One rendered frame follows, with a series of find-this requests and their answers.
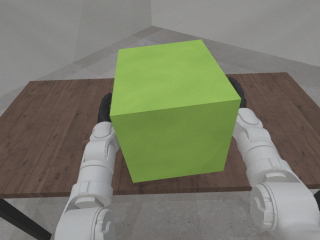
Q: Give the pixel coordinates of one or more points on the robot left upper arm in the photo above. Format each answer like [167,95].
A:
[96,223]

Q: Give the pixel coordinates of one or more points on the table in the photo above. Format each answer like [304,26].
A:
[44,132]

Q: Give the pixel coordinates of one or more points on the left robot forearm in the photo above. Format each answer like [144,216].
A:
[93,188]

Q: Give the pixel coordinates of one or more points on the right robot forearm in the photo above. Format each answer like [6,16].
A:
[259,154]

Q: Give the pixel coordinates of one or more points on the carton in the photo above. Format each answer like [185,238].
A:
[173,110]

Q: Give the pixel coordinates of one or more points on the right robot hand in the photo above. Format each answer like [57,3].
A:
[239,90]

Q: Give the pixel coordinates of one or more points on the left robot hand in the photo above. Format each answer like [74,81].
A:
[104,109]

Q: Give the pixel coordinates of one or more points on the robot right upper arm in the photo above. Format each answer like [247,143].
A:
[286,210]

